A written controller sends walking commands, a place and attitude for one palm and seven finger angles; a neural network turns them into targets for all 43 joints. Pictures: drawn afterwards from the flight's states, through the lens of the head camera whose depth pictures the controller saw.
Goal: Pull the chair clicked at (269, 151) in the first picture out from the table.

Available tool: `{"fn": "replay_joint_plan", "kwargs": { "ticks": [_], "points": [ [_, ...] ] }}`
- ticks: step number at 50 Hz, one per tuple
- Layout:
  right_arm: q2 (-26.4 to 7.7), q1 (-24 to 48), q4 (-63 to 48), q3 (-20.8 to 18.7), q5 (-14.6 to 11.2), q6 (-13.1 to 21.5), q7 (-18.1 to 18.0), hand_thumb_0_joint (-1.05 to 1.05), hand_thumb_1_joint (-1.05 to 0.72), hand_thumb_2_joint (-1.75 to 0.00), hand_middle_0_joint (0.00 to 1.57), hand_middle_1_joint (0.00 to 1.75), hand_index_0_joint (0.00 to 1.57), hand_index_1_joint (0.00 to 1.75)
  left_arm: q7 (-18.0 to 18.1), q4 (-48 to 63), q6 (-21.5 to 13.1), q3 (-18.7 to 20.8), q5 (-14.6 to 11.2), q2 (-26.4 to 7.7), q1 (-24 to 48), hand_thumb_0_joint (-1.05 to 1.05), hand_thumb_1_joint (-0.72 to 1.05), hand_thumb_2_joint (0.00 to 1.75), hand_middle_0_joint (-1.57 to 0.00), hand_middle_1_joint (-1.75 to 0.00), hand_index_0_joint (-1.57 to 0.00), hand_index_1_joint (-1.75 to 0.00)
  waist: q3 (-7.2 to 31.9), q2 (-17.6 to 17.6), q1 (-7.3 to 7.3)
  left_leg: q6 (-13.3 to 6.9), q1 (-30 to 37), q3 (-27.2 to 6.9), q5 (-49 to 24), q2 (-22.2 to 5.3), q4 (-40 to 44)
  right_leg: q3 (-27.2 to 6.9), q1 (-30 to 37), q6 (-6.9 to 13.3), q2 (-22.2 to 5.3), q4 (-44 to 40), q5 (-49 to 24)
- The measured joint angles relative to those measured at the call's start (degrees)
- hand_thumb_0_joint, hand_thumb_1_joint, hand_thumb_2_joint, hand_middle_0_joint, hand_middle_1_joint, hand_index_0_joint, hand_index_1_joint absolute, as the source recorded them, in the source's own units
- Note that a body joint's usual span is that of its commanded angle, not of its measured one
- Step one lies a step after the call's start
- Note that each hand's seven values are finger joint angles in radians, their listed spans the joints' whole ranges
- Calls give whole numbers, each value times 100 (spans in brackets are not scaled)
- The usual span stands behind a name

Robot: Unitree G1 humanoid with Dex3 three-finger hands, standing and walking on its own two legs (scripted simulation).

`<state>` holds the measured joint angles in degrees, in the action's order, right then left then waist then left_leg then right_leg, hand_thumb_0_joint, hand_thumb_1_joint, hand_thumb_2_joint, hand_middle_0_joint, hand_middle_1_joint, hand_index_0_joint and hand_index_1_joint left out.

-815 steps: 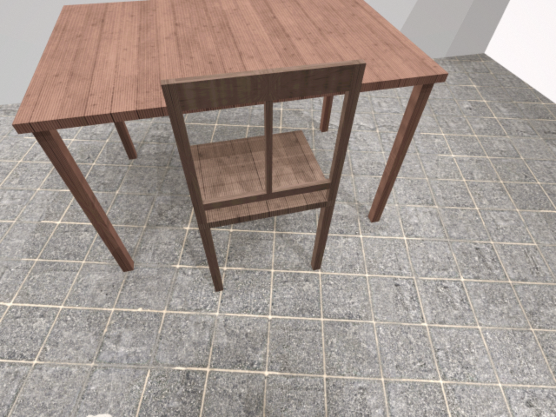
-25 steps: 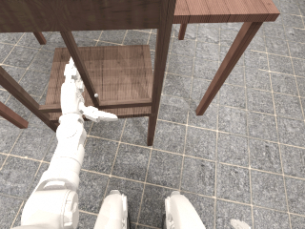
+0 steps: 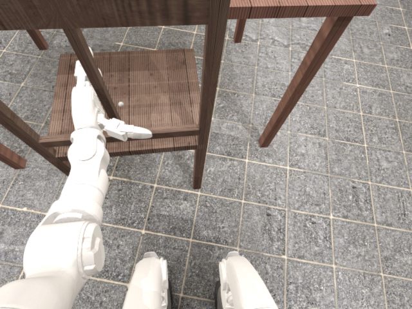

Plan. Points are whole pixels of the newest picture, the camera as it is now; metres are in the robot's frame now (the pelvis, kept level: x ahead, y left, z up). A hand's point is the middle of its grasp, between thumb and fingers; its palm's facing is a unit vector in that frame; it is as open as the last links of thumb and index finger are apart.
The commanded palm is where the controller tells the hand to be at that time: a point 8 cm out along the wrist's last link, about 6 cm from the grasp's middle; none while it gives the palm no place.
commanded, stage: push the fingers through the gap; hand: left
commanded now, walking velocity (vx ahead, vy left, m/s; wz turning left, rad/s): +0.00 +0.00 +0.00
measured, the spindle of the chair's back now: (103, 93) +0.52 +0.17 +0.03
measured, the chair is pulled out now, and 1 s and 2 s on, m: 0.00 0.00 0.02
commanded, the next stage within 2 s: hook a spindle and tug to test in 0.34 s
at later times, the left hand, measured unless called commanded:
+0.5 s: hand (121, 104) +0.49 +0.13 +0.04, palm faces +0.07 -1.00 -0.02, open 16.9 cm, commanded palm +0.46 +0.17 +0.04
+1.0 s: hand (118, 101) +0.50 +0.14 +0.04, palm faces +0.09 -1.00 -0.02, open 12.1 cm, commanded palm +0.46 +0.17 +0.04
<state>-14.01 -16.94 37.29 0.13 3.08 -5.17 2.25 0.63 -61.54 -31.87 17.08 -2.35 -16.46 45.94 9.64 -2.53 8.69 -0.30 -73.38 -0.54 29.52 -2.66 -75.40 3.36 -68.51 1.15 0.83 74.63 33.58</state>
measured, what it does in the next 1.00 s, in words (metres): stands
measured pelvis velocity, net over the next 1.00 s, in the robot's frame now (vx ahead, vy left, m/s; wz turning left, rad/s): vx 0.01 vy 0.01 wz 0.00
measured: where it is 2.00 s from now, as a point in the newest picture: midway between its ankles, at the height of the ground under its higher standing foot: outside the picture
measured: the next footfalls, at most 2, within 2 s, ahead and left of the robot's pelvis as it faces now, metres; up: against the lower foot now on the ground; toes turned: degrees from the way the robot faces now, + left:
none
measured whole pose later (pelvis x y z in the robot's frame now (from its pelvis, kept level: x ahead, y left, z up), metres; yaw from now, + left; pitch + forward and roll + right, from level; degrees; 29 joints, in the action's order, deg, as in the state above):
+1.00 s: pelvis +0.01 +0.01 +0.01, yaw +0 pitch +28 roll -3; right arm -13.6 -17.1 36.7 -0.3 3.1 -7.1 3.2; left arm 2.3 -59.2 -30.7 15.6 -3.3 -16.0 44.5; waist 9.8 -2.5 8.6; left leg -0.6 -72.2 -0.5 29.8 -2.6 -74.3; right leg 3.1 -67.1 0.8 0.9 72.9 33.5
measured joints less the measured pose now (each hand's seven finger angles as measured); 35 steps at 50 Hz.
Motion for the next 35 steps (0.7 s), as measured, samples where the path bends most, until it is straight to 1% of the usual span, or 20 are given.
{"fn": "replay_joint_plan", "kwargs": {
  "ticks": [4,6,12,25,30,35],
  "points": [
    [1,-36,-12,-1,-2,-51,12,1,-90,-90,20,30,20,30,-47,16,-9,34,9,-27,-6,-1,-50,30,-6,-8,-5,-8,6,7,17,1,-19,-3,0,-10,-6,1,-18,1,11,-4,-8],
    [0,-42,-25,8,-5,-77,17,1,-90,-90,20,30,20,30,-59,4,43,57,13,-56,3,-1,-50,30,-6,-8,-6,-8,-4,8,33,0,-14,-4,-1,-14,-3,1,-11,0,16,-12,-14],
    [7,-59,-57,6,-9,-95,30,1,-90,-90,20,30,20,30,-42,78,81,59,-24,-59,-48,-1,-50,30,-6,-8,-6,-8,-8,6,55,-10,16,9,-8,-24,32,-15,16,-12,28,-63,-39],
    [35,-32,-73,-9,0,-137,75,1,-90,-90,20,30,20,30,85,153,26,-53,8,70,-151,-1,-50,30,-6,-8,-6,-9,20,1,21,-35,105,40,7,-5,86,-46,106,-43,11,-125,-34],
    [44,-3,-72,-10,3,-148,82,1,-90,-90,20,30,20,30,144,144,4,-77,5,103,-143,-1,-50,30,-9,-18,-9,-19,23,8,9,-39,114,43,12,2,90,-50,115,-48,5,-127,-27],
    [38,15,-68,-6,12,-155,81,1,-90,-90,20,30,20,30,149,71,-27,-91,39,79,-74,-1,-50,30,-15,-37,-14,-38,13,11,0,-37,82,21,17,13,66,-29,95,-44,-3,-108,-14]
  ]
}}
